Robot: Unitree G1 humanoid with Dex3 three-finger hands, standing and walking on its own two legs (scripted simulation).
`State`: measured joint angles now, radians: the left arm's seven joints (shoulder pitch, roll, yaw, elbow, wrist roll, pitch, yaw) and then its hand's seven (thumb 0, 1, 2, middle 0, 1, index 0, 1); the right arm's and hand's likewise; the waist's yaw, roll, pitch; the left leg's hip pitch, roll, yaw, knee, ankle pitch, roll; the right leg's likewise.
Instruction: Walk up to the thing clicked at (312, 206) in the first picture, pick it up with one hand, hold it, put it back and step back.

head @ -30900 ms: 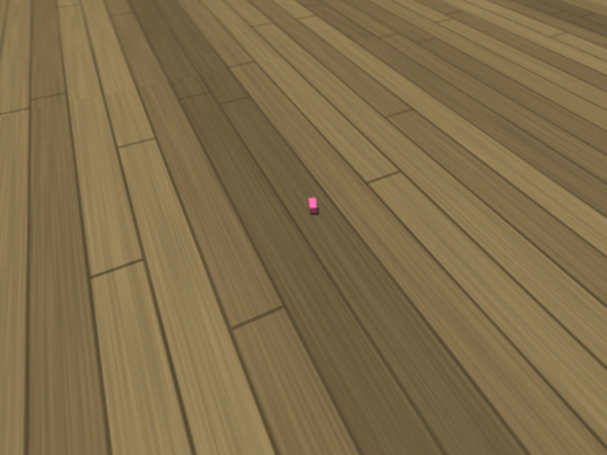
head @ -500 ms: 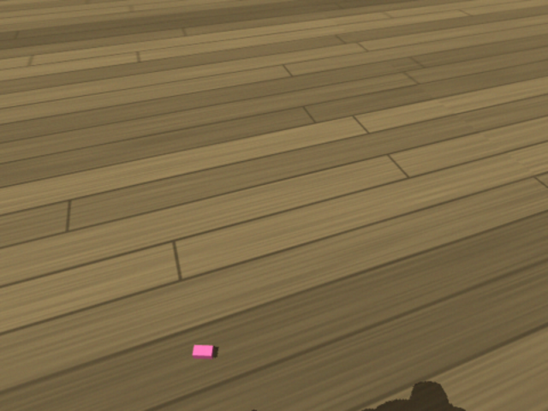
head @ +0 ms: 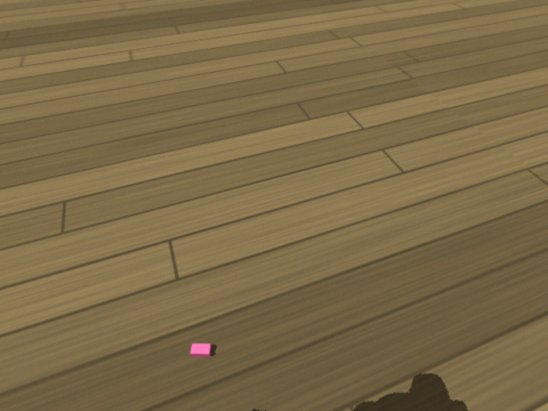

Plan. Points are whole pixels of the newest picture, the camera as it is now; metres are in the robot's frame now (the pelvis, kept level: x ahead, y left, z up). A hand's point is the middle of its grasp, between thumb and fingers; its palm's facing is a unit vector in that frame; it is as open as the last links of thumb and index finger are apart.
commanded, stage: stand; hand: left
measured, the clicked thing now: (201, 350) +0.47 +0.27 -0.77
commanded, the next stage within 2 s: none
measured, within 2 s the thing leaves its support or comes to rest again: neither
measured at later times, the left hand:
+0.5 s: hand out of the picture +0.06 +0.25 -0.16, palm faces -0.02 -0.94 -0.35, open 7.4 cm
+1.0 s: hand out of the picture +0.10 +0.25 -0.15, palm faces -0.01 -0.94 -0.35, open 7.4 cm
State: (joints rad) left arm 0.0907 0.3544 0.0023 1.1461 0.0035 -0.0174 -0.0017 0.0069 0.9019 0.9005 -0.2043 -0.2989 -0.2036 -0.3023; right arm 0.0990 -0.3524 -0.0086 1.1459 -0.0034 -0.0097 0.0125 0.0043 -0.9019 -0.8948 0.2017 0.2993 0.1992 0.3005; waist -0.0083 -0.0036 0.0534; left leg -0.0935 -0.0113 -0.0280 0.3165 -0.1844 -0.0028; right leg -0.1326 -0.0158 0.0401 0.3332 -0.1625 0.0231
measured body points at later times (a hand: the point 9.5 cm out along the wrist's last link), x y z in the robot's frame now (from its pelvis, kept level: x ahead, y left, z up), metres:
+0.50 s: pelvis +0.00 -0.01 +0.00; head +0.02 -0.01 +0.45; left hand +0.06 +0.30 -0.13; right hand +0.07 -0.31 -0.14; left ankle -0.01 +0.12 -0.75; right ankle +0.01 -0.13 -0.75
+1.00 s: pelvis +0.02 -0.01 +0.00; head +0.03 -0.01 +0.45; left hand +0.10 +0.29 -0.13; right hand +0.10 -0.31 -0.13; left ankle -0.01 +0.12 -0.75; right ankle +0.01 -0.13 -0.75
